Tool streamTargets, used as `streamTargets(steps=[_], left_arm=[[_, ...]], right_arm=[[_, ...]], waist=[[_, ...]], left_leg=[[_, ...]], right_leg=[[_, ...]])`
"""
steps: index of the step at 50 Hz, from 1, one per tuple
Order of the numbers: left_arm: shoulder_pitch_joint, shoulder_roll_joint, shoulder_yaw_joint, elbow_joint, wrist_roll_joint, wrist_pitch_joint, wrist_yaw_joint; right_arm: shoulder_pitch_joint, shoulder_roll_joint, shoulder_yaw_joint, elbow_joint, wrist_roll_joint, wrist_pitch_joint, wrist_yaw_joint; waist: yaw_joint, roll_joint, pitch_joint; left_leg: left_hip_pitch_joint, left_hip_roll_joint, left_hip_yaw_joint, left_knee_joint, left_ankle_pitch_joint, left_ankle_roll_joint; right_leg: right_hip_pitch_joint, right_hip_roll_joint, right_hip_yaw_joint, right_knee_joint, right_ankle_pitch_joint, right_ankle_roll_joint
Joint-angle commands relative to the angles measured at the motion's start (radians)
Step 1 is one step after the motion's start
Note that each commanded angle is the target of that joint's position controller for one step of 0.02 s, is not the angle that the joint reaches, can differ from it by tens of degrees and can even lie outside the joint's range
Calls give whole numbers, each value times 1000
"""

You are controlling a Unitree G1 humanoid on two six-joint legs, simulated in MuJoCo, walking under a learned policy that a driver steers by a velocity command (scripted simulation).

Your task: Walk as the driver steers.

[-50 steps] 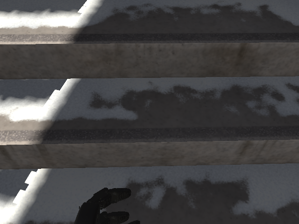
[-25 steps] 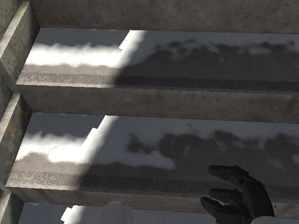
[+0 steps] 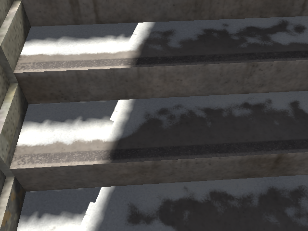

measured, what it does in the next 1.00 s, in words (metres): climbs: right foot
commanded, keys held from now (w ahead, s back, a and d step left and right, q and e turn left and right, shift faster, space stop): shift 0.94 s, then w+shift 0.06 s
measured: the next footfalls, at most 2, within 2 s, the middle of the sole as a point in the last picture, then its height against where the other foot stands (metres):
right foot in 0.08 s outside the picture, level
right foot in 1.48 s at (200, 217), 0.17 m higher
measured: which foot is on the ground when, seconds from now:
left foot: down 0.00-1.00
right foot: up 0.00-0.06, down 0.08-1.00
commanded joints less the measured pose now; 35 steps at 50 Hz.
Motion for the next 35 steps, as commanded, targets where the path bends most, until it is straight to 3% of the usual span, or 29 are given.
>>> streamTargets(steps=[1,2,3,4,5,6,8,9,11,14,35], left_arm=[[85,67,37,-26,-14,-13,2],[86,60,37,-31,-3,-30,1],[121,16,25,7,-18,-39,-1],[134,37,30,9,-3,-56,3],[139,107,36,-11,11,-77,13],[159,63,23,-2,4,-75,18],[120,57,17,8,6,-68,20],[113,68,20,11,5,-68,19],[143,91,27,38,-4,-74,19],[191,87,31,73,-5,-85,13],[253,91,6,221,-6,-79,23]], right_arm=[[-7,-147,-47,-47,-4,6,8],[-17,-142,-50,-55,-4,0,18],[22,-122,-42,-16,22,4,31],[41,-84,-36,-9,36,1,37],[77,-32,-22,-23,56,-2,42],[93,-35,-22,3,72,11,45],[93,-56,-24,32,57,16,45],[90,-67,-24,45,48,15,45],[105,-78,-25,68,36,9,45],[112,-77,-21,93,39,-4,40],[167,-68,15,180,43,-2,22]], waist=[[16,131,-45],[29,85,-19],[42,52,-44],[37,0,-23],[7,-141,-48],[24,-195,-83],[1,-137,-13],[1,-101,5],[4,-38,21],[23,2,-10],[33,8,4]], left_leg=[[-51,244,-316,-365,-59,132],[-40,217,-269,-326,2,116],[-33,184,-228,-284,49,94],[-42,131,-172,-170,122,52],[-138,64,-131,-95,29,-16],[-11,42,-147,-100,-46,-57],[77,44,-163,-210,32,-64],[109,50,-163,-260,64,-57],[142,68,-163,-329,115,-45],[145,87,-165,-378,167,-38],[175,117,-150,-386,262,-34]], right_leg=[[274,9,-41,-197,-17,-56],[305,43,-79,-329,-19,-71],[404,65,-94,-498,50,-67],[456,7,26,-601,133,-57],[514,-167,262,-667,299,-102],[379,-232,358,-736,180,-202],[309,-162,302,-776,-71,-170],[303,-123,253,-773,-89,-138],[333,-79,172,-753,2,-102],[436,-63,119,-715,173,-95],[499,-70,77,-686,375,-101]])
